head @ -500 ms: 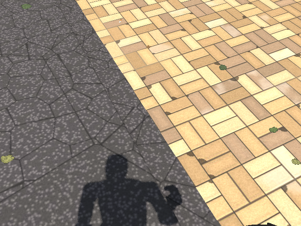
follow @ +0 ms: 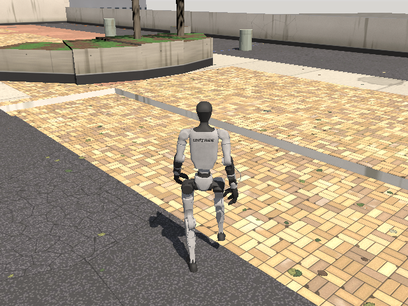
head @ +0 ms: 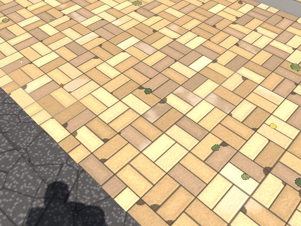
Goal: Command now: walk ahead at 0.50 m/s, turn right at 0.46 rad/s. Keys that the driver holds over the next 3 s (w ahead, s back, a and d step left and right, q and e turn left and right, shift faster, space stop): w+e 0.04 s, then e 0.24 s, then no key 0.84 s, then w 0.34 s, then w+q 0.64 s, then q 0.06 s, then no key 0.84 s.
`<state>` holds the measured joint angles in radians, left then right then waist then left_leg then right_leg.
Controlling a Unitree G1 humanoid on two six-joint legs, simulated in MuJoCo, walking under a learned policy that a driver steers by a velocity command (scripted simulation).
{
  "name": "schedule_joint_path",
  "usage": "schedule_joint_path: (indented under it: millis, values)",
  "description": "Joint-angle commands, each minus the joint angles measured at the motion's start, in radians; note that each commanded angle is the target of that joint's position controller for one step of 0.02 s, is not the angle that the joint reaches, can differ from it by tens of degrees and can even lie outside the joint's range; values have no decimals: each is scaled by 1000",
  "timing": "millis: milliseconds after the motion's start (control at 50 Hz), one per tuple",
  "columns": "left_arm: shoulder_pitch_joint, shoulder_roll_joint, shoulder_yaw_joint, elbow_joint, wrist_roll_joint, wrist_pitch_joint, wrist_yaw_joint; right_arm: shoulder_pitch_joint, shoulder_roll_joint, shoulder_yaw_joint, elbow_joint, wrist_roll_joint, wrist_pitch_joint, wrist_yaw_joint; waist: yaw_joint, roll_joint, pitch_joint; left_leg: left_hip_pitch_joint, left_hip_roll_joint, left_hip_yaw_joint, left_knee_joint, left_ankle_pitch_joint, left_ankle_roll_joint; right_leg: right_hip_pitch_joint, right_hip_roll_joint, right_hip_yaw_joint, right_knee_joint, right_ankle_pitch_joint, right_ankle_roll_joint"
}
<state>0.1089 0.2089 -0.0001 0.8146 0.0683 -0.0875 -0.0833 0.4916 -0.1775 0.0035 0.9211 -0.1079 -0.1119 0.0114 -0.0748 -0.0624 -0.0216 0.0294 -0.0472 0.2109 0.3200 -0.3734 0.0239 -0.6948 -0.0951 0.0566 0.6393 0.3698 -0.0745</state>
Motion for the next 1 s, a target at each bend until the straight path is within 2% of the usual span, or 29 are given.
schedule_joint_path:
  millis: [20, 120, 160, 180, 200, 220, 240, 260, 280, 300, 320, 340, 380, 420, 460, 480, 500, 520, 580, 620, 660, 680, 700, 740, 780, 820, 900, 940, 1000]
  values:
    - [-102, 29, 1, -73, -7, 3, -6, 72, -89, -3, 9, -4, 2, 12, 8, 82, 155, -58, 277, -87, -42, 330, 142, 4, -25, -10, -92, 98, -7]
    - [-206, 36, 3, -72, 25, 24, -17, 182, -93, 2, 90, 44, -1, -49, -46, 28, 203, 118, 253, -46, 90, 387, 58, -10, -49, -56, -276, -2, 18]
    - [-152, 58, 13, -24, 29, 37, 2, 210, -109, -1, 100, 39, 13, -69, -53, 21, 165, 141, 236, -31, 186, 410, 19, 99, -46, -71, -314, 12, 45]
    - [-71, 91, 30, 9, 31, 37, 16, 192, -135, -10, 86, 39, 20, -68, -19, 1, 131, 125, 228, -26, 266, 457, 1, 210, -21, -90, -313, -31, 55]
    - [93, 157, 66, 50, 12, 27, 34, 156, -171, -21, 68, 27, 26, -53, 62, -35, 56, 12, 215, 2, 410, 505, -34, 475, 22, -131, -293, 23, 28]
    - [283, 231, 100, 84, -6, 17, 51, 132, -154, -5, 43, 21, 34, -17, 163, -84, -81, -198, 193, 17, 643, 413, -83, 869, -4, -125, -231, 237, -67]
    - [427, 381, 142, 139, -102, 38, 55, 32, -152, -45, 5, 145, 40, -45, 217, -203, -51, -803, -1, 42, 1256, -187, -169, 1257, -92, 10, 99, 978, -162]
    - [501, 387, 123, 135, -106, 34, 47, 115, -118, 5, -54, 170, 8, -29, 233, -286, -494, -1004, -22, -172, 1814, -578, -211, 1600, -326, 340, 148, 1278, -414]
    - [480, 320, 118, 88, -105, 48, 49, -15, -177, -13, -96, 195, -21, -22, 302, -145, -639, -1046, 27, -278, 1805, -517, -179, 1578, -332, 431, 5, 1014, -464]
    - [348, 283, 110, 61, -94, 67, 67, -74, -161, -11, -142, 190, -18, -30, 235, -29, -590, -1063, 103, -299, 1766, -434, -144, 1446, -310, 403, -59, 654, -416]
    - [234, 223, 87, 31, -96, 83, 82, -136, -147, -15, -165, 163, 0, -50, 184, 108, -459, -1043, 142, -260, 1738, -346, -144, 1183, -288, 362, -125, 487, -369]
    - [142, 181, 63, 23, -91, 89, 96, -116, -145, -26, -171, 152, 25, -70, 96, 160, -326, -975, 151, -244, 1689, -249, -147, 881, -301, 331, -177, 399, -339]
    - [51, 192, 45, 17, -55, 92, 87, -100, -92, -28, -174, 141, 76, -96, -4, 119, -130, -829, 152, -241, 1601, -293, -134, 402, -296, 242, -268, 280, -308]
    - [30, 259, 58, 13, -31, 81, 77, -137, -55, -19, -206, 129, 95, -127, -23, -6, -71, -799, 110, -222, 1582, -279, -120, 260, -242, 166, -339, 321, -284]
    - [76, 220, 56, 45, -56, 68, 93, -222, -115, -36, -225, 139, 93, -129, 5, 17, -10, -915, 114, -235, 1420, -34, -105, 301, -146, 81, -360, 74, -223]
    - [63, 196, 46, 43, -69, 66, 112, -288, -123, -39, -264, 122, 88, -125, 4, 20, 19, -897, 130, -255, 1220, 112, -103, 289, -100, 57, -361, 7, -188]
    - [32, 184, 43, 33, -62, 70, 127, -289, -132, -44, -258, 102, 84, -118, -10, 67, 7, -728, 134, -233, 917, 339, -96, 215, -10, -35, -350, -74, -152]
    - [31, 169, 41, 31, -60, 76, 133, -327, -104, -41, -259, 91, 76, -109, 12, 29, -37, -563, 93, -188, 700, 508, -105, 194, 36, -81, -353, -123, -136]
    - [55, 168, 47, 56, -81, 77, 127, -360, -63, -36, -267, 120, 81, -66, 28, -64, -72, -437, 122, -270, 439, 526, -113, 353, -102, 21, -384, -266, -145]
    - [95, 132, 49, 80, -77, 79, 109, -376, -129, -63, -254, 123, 84, -45, 52, -61, -15, -400, 109, -249, 245, 483, -74, 436, -126, 85, -349, -402, -106]
    - [204, 92, 41, 117, -58, 77, 92, -320, -175, -91, -211, 91, 80, -33, 66, 2, 3, -270, 106, -229, 132, 572, -42, 427, -37, 79, -236, -542, -36]
    - [340, 64, 42, 144, -41, 72, 87, -285, -213, -96, -211, 74, 75, -30, 130, 90, -44, -114, 234, -335, 227, 916, 1, 347, 41, 54, -136, -765, 23]
    - [408, 42, 40, 165, -47, 73, 90, -261, -174, -88, -198, 64, 84, -25, 147, 208, -105, -17, 313, -453, 199, 857, 92, 258, 84, 35, -40, -912, 82]
    - [225, 100, 61, 116, -73, 115, 115, -261, -112, -77, -167, 74, 99, -20, 96, 271, -86, -145, 344, -651, 23, 169, 168, 245, 56, 24, 34, -853, 132]
    - [145, 102, 72, 108, -60, 152, 128, -313, -109, -71, -166, 69, 99, -31, 95, 265, -32, -278, 319, -630, -49, -169, 124, 281, 40, 31, 31, -799, 123]
    - [188, 76, 76, 138, -51, 161, 123, -362, -116, -71, -163, 70, 98, -41, 126, 272, -6, -415, 268, -547, -90, -353, 58, 407, 49, 5, -7, -732, 106]
    - [220, 48, 75, 180, -44, 139, 116, -342, -111, -73, -121, 100, 88, -47, 133, 189, 29, -442, 195, -408, -65, -277, 8, 480, 47, -20, -141, -639, 93]
    - [215, 59, 80, 203, -54, 122, 119, -302, -102, -76, -101, 113, 83, -48, 102, 85, 37, -345, 166, -371, -3, -85, 13, 444, 45, -15, -183, -636, 104]
    - [221, 60, 83, 220, -58, 104, 123, -269, -97, -82, -69, 118, 78, -47, 89, 59, -10, -230, 145, -331, 84, 256, 41, 454, 42, -6, -218, -590, 119]
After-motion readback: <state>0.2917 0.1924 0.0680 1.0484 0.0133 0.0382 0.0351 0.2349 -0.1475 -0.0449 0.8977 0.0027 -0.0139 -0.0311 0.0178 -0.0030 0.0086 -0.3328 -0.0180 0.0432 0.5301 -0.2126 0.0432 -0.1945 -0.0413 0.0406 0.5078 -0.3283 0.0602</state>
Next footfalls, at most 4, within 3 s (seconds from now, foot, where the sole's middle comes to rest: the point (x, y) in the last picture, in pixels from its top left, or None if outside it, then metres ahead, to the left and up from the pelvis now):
0.22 right None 0.34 -0.17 -0.91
0.66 left None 0.55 0.04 -0.91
1.36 right None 0.45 -0.18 -0.91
1.78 left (158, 170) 0.87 -0.08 -0.91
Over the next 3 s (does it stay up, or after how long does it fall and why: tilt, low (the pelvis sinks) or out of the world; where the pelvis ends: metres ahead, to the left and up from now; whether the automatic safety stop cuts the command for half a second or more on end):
stays up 1.08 -0.16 -0.14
